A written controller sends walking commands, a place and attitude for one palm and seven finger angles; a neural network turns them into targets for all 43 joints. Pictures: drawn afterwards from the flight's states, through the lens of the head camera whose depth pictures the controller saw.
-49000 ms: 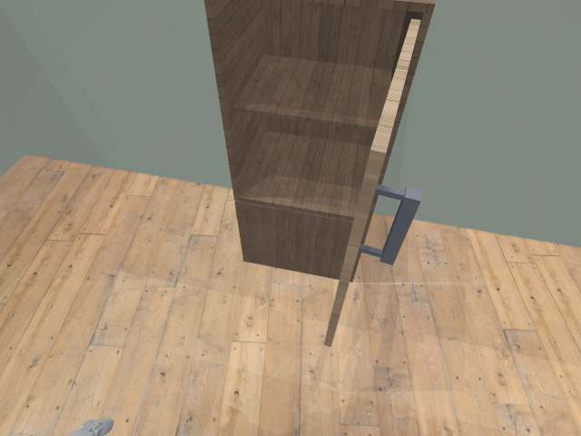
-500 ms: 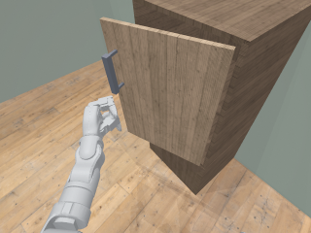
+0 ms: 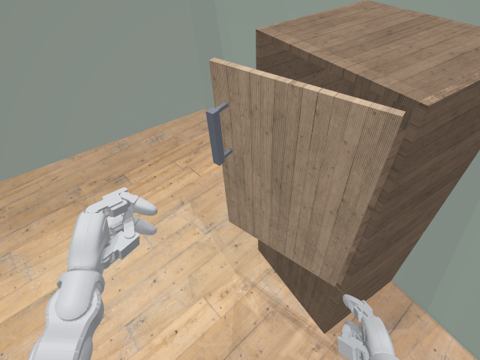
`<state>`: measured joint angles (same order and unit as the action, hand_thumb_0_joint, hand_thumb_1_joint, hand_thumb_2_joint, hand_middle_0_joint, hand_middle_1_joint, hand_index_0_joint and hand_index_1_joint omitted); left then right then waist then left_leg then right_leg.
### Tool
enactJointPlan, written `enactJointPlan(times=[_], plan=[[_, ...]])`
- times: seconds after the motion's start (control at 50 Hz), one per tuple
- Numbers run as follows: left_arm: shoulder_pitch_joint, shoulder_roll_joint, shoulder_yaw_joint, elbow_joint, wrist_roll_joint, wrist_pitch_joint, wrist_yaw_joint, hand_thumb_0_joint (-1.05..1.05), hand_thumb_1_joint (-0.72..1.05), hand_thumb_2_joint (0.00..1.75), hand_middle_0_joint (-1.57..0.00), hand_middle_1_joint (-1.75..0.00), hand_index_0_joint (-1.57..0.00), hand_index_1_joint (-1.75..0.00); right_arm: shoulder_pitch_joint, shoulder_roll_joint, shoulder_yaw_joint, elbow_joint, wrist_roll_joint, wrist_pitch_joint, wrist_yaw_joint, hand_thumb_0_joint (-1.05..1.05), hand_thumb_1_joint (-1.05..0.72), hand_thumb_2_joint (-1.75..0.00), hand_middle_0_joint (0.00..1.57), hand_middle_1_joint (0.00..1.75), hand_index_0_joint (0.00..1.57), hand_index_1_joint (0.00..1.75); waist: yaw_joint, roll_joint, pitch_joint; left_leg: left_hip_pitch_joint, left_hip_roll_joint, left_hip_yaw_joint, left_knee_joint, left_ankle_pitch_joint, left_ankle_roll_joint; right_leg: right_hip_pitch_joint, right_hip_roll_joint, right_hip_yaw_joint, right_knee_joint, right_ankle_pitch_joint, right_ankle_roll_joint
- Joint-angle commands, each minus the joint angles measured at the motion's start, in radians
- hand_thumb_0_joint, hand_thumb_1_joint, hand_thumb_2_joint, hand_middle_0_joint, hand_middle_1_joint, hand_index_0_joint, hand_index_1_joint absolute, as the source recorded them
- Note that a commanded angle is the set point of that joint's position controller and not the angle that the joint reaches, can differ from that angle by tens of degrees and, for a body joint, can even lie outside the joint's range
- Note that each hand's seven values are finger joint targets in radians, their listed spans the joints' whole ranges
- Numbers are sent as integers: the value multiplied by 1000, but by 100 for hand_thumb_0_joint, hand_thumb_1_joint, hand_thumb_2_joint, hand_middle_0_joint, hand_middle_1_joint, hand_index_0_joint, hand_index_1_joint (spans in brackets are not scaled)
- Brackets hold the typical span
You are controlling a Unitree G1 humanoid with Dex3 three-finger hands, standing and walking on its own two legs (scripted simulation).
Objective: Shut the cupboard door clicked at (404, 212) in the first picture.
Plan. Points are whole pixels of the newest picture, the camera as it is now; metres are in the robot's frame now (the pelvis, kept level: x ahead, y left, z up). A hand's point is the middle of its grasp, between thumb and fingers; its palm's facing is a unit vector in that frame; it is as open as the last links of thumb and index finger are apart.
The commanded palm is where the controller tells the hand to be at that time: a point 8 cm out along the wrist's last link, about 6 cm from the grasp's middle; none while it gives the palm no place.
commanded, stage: draw the hand back to the body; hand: left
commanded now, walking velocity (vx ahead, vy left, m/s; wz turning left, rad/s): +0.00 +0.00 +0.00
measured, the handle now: (221, 134) +0.62 +0.12 +0.05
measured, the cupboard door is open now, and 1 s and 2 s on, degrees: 20 20 20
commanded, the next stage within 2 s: step back with the hand held close in 0.72 s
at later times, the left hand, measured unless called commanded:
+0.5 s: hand (37, 264) +0.19 +0.28 +0.16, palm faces +0.47 -0.78 -0.41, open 7.1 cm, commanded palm +0.14 +0.31 +0.17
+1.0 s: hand (43, 261) +0.19 +0.27 +0.16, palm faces +0.43 -0.79 -0.44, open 7.4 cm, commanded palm +0.13 +0.31 +0.17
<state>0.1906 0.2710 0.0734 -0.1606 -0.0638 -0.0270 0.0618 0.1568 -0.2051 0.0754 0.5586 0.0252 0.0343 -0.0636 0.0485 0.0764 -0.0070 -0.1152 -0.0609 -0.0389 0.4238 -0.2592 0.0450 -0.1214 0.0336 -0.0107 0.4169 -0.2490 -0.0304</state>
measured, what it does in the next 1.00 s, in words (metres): stands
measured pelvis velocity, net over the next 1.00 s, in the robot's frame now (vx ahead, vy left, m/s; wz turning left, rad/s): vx -0.01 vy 0.01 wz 0.00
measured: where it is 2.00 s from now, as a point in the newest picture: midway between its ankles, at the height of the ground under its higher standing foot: outside the picture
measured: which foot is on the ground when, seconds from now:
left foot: down 0.00-1.00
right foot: down 0.00-1.00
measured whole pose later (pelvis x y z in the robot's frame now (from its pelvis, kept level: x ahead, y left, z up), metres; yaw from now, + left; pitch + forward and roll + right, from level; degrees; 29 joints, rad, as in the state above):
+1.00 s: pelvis -0.01 +0.01 +0.00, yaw +0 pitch +0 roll -2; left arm 0.50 0.36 0.38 -0.37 -0.08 -0.14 0.11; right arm 0.20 -0.24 0.01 0.60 0.02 -0.01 -0.06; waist 0.02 0.09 -0.03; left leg -0.21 -0.05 -0.04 0.49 -0.27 0.05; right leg -0.18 0.04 -0.02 0.41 -0.22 -0.02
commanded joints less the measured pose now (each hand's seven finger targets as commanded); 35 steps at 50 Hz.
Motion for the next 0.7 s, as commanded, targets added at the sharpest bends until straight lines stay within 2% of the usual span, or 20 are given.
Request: enactJointPlan(times=[0.0, 0.04, 0.06, 0.08, 0.1, 0.16, 0.18, 0.24, 0.26, 0.28, 0.32, 0.34, 0.38, 0.4, 0.42, 0.44, 0.5, 0.58, 0.64, 0.68], plan=[[-127, 162, 146, -314, 2, -70, 17, 0, 90, 90, -64, -78, -64, -78, -111, -100, -52, -144, -11, -54, -11, 0, -90, -90, 20, 30, 20, 30, -12, -19, -148, 36, 67, 2, -60, 323, -26, 73, -42, -1, -46, 271, 4], [-75, 174, 178, -319, 1, -69, 22, 0, 90, 90, -58, -72, -58, -72, -109, -99, -54, -139, -13, -57, -10, 0, -90, -90, 20, 30, 20, 30, -8, -39, -125, 32, 70, -2, -61, 337, -31, 64, -40, -9, -47, 271, 5], [-59, 191, 201, -342, 3, -71, 25, 0, 90, 90, -56, -69, -56, -69, -109, -102, -57, -139, -13, -59, -9, 0, -90, -90, 20, 30, 20, 30, -4, -27, -137, 34, 69, -1, -58, 345, -32, 70, -39, -8, -46, 274, 5], [-2, 210, 229, -317, 0, -69, 25, 0, 90, 90, -53, -66, -53, -66, -109, -108, -58, -133, -15, -63, -8, 0, -90, -90, 20, 30, 20, 30, 4, -56, -113, 14, 71, -3, -59, 344, -31, 73, -39, -8, -53, 273, 5], [10, 195, 226, -342, -5, -71, 24, 0, 90, 90, -50, -63, -50, -63, -111, -101, -61, -138, -12, -64, -6, 0, -90, -90, 20, 30, 20, 30, 1, -38, -119, 14, 71, -2, -61, 343, -33, 80, -44, -6, -48, 273, 5], [65, 235, 291, -390, -5, -81, 32, 0, 90, 90, -42, -54, -42, -54, -107, -104, -68, -133, -11, -75, -5, 0, -90, -90, 20, 30, 20, 30, 9, -9, -131, 19, 74, -2, -52, 377, -39, 79, -43, -11, -44, 282, 7], [99, 257, 318, -390, -6, -80, 35, 0, 90, 90, -39, -51, -39, -51, -105, -111, -72, -131, -11, -80, -4, 0, -90, -90, 20, 30, 20, 30, 13, -12, -127, 11, 75, -3, -52, 379, -42, 84, -43, -10, -49, 278, 6], [151, 263, 355, -417, -13, -88, 40, 0, 90, 90, -31, -42, -31, -42, -100, -106, -79, -129, -8, -91, -4, 0, -90, -90, 20, 30, 20, 30, 12, -20, -107, 2, 80, -1, -49, 374, -43, 67, -44, -12, -46, 268, 10], [158, 280, 379, -424, -13, -90, 43, 0, 90, 90, -28, -39, -28, -39, -98, -109, -81, -127, -7, -96, -4, 0, -90, -90, 20, 30, 20, 30, 15, -2, -106, -2, 78, -2, -52, 356, -44, 64, -44, -12, -48, 253, 9], [195, 300, 408, -406, -15, -90, 45, 0, 90, 90, -25, -36, -25, -36, -99, -115, -83, -121, -7, -100, -7, 0, -90, -90, 20, 30, 20, 30, 20, -20, -90, -16, 78, 1, -54, 332, -41, 64, -43, -11, -56, 240, 9], [209, 300, 426, -431, -19, -99, 47, 0, 90, 90, -20, -30, -20, -30, -96, -111, -86, -122, -2, -108, -7, 0, -90, -90, 20, 30, 20, 30, 18, -10, -80, -18, 81, -1, -57, 313, -44, 53, -42, -12, -53, 217, 8], [189, 268, 392, -425, -16, -101, 45, 0, 90, 90, -20, -30, -20, -30, -98, -113, -85, -118, -4, -115, -7, 0, -90, -90, 20, 30, 20, 30, 10, 7, -59, -23, 77, -2, -62, 285, -41, 35, -44, -12, -56, 195, 9], [177, 242, 357, -401, -10, -102, 46, 0, 90, 90, -20, -30, -20, -30, -94, -125, -91, -109, -5, -125, -8, 0, -90, -90, 20, 30, 20, 30, 3, -25, -32, -22, 80, -4, -67, 251, -35, 10, -43, -11, -67, 159, 9], [162, 247, 360, -401, -11, -103, 49, 0, 90, 90, -20, -30, -20, -30, -90, -126, -93, -110, -6, -128, -11, 0, -90, -90, 20, 30, 20, 30, 1, -40, -48, -15, 78, -5, -67, 238, -30, 10, -44, -9, -65, 152, 11], [147, 248, 354, -407, -7, -105, 51, 0, 90, 90, -20, -30, -20, -30, -92, -127, -94, -108, -6, -132, -13, 0, -90, -90, 20, 30, 20, 30, 1, -20, -50, -13, 76, -3, -68, 218, -27, 5, -44, -7, -65, 136, 11], [153, 247, 356, -395, -7, -105, 54, 0, 90, 90, -20, -30, -20, -30, -88, -125, -93, -106, -7, -135, -15, 0, -90, -90, 20, 30, 20, 30, 2, -31, -39, -16, 75, -4, -70, 213, -27, 0, -43, -10, -65, 133, 10], [129, 270, 369, -433, -6, -113, 56, 0, 90, 90, -20, -30, -20, -30, -95, -125, -92, -106, -7, -144, -17, 0, -90, -90, 20, 30, 20, 30, 9, -24, -79, -11, 74, -8, -71, 214, -26, 29, -47, -4, -64, 134, 9], [149, 294, 400, -422, -6, -112, 60, 0, 90, 90, -20, -30, -20, -30, -99, -123, -86, -97, -9, -150, -18, 0, -90, -90, 20, 30, 20, 30, 18, 8, -52, -33, 72, -8, -76, 196, -30, 39, -44, 1, -75, 121, 3], [152, 282, 399, -431, -7, -116, 59, 0, 90, 90, -20, -30, -20, -30, -101, -113, -82, -99, -12, -156, -15, 0, -90, -90, 20, 30, 20, 30, 19, 45, -51, -31, 71, -5, -78, 213, -36, 45, -44, -2, -69, 142, 2], [175, 284, 403, -419, -8, -113, 56, 0, 90, 90, -20, -30, -20, -30, -99, -117, -84, -96, -11, -154, -12, 0, -90, -90, 20, 30, 20, 30, 21, 9, -52, -32, 76, -6, -77, 227, -36, 48, -41, -3, -74, 150, 2]])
